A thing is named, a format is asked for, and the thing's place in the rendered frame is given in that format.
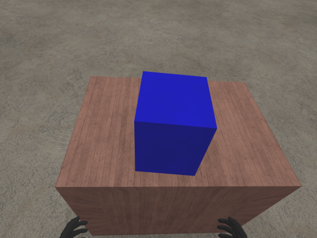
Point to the robot left hand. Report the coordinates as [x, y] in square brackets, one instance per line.
[73, 224]

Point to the robot right hand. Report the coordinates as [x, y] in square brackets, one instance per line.
[236, 230]

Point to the pedestal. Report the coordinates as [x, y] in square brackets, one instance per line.
[243, 172]

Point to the carton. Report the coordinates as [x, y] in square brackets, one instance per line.
[174, 123]

